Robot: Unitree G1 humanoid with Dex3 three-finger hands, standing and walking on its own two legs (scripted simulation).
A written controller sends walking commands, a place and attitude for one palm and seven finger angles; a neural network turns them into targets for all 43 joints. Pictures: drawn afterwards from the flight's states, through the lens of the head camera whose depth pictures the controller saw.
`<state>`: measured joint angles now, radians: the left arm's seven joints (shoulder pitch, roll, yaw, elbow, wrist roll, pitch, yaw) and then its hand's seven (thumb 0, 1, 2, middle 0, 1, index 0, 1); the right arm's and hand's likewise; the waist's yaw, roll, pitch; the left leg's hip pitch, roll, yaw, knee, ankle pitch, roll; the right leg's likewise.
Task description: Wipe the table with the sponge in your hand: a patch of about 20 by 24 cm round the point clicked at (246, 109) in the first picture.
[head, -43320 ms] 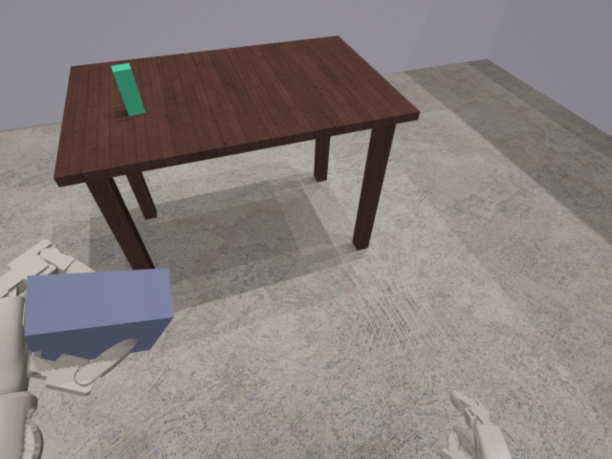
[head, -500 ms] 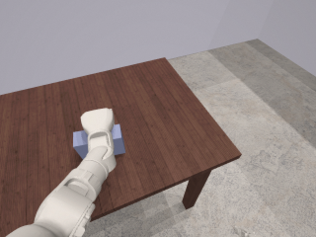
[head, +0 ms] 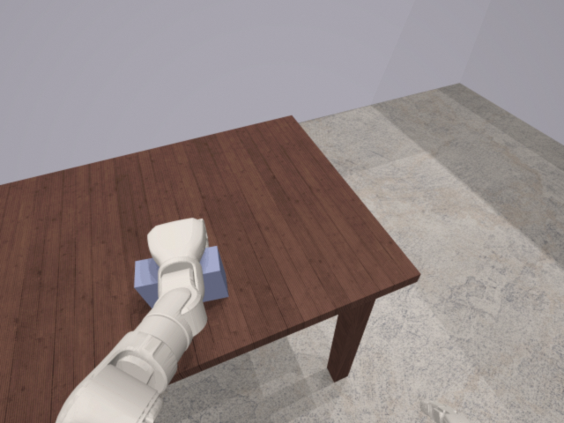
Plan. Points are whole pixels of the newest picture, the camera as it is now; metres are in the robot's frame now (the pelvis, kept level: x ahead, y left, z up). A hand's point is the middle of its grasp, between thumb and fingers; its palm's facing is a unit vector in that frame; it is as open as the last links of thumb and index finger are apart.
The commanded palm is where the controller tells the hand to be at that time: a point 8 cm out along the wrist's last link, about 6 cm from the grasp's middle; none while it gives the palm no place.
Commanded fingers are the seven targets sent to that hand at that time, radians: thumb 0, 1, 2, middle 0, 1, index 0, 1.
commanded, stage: wipe back along the third lane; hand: left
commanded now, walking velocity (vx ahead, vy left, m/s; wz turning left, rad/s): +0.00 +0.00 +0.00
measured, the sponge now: (187, 284) +0.36 +0.20 -0.05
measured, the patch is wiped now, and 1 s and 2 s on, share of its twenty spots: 1.00 1.00 1.00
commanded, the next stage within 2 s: slide back across to the middle lane in 0.24 s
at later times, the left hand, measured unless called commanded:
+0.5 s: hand (185, 283) +0.33 +0.18 +0.01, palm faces -0.06 -0.10 -0.99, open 9.1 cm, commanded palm +0.30 +0.17 +0.06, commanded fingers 0.00 0.10 1.30 -1.20 -1.60 -1.20 -1.60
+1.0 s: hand (144, 302) +0.29 +0.23 +0.01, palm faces -0.10 -0.09 -0.99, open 9.1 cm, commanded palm +0.27 +0.23 +0.07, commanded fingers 0.00 0.10 1.30 -1.20 -1.60 -1.20 -1.60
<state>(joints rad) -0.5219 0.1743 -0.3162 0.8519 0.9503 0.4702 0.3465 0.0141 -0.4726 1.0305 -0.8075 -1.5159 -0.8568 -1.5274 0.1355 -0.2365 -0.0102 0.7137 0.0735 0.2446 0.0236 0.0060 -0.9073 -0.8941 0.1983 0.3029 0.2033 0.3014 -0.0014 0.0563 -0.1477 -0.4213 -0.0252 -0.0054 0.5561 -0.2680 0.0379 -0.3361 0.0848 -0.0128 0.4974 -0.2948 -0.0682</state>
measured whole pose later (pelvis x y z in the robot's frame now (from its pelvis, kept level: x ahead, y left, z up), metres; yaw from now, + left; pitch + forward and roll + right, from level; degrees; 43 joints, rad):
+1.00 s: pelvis -0.01 -0.01 +0.00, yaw +0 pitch +3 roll +0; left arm -0.19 0.31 -0.19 0.48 0.97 0.38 0.21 0.00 -0.50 1.03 -0.84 -1.50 -0.90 -1.47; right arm 0.10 -0.26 -0.01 0.68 0.07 0.20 -0.02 0.01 -0.91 -0.89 0.20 0.30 0.20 0.30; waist 0.04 0.06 -0.09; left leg -0.33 -0.02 0.00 0.52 -0.25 0.03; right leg -0.25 0.09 -0.01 0.49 -0.28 -0.08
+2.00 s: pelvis -0.04 -0.01 -0.02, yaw +1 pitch +12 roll -2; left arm -0.68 0.42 -0.08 1.04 1.03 0.20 0.28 -0.03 -0.59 1.06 -0.91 -1.41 -0.96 -1.46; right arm 0.23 -0.26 -0.02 0.73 0.07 0.16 -0.02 0.01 -0.91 -0.89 0.20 0.30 0.20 0.30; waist -0.05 0.06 -0.13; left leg -0.64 -0.01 -0.04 0.71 -0.27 0.03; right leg -0.55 0.10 -0.06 0.64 -0.31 -0.08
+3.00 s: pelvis -0.01 +0.04 -0.02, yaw -2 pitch +19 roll -5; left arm -0.87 0.54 0.02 1.19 1.09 0.19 0.25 -0.01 -0.55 1.04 -0.87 -1.45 -0.92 -1.51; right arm 0.31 -0.26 -0.01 0.71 0.04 0.15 0.03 0.00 -0.90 -0.89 0.20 0.30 0.21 0.30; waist -0.11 0.06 -0.17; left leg -0.76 -0.02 0.00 0.77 -0.34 0.08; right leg -0.64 0.09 -0.02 0.64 -0.33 -0.02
